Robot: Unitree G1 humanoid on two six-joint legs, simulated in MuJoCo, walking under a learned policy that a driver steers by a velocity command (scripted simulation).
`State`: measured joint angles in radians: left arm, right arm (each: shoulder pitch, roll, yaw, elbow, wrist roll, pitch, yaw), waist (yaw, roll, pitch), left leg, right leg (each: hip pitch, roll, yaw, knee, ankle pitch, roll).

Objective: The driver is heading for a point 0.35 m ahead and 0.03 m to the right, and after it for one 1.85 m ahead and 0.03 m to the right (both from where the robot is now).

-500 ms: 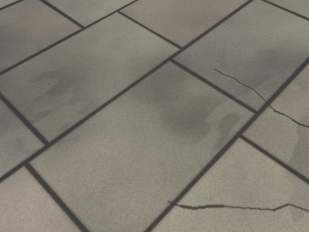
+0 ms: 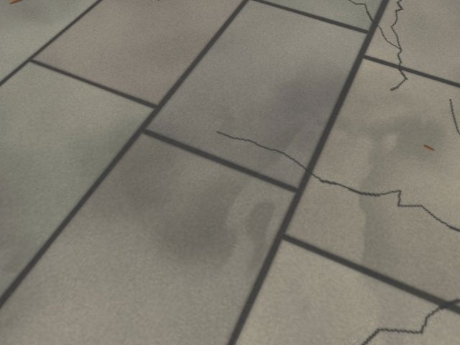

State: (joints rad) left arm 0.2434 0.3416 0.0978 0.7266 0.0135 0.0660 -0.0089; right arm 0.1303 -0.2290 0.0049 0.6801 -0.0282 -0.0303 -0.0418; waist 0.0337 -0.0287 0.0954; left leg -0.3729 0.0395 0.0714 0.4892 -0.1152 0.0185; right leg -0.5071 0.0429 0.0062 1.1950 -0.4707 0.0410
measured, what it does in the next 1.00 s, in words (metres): steps on the spot: right foot, then left foot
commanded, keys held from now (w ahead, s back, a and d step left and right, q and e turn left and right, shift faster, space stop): e+shift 0.24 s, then shift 0.06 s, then q+shift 0.64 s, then w+shift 0.06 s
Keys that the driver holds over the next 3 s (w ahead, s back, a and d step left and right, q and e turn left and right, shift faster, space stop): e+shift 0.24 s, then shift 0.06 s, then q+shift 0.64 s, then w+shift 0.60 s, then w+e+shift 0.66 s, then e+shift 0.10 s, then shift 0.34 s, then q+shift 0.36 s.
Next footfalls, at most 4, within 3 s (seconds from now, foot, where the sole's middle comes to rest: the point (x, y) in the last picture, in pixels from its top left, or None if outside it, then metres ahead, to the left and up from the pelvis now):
0.20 right None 0.05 -0.12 -0.77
0.66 left None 0.04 0.06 -0.77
1.12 right None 0.10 -0.13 -0.77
1.60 left None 0.41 0.20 -0.77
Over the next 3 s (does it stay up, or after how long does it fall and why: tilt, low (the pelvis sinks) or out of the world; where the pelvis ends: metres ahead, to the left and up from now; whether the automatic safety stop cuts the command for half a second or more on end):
stays up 1.09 0.13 0.01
